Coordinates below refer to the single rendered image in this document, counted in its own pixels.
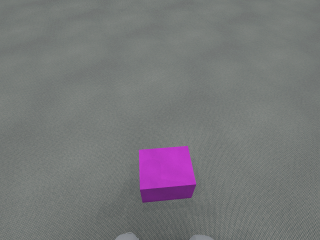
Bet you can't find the carton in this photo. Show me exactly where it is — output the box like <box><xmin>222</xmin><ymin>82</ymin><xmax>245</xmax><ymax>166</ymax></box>
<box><xmin>139</xmin><ymin>146</ymin><xmax>196</xmax><ymax>203</ymax></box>

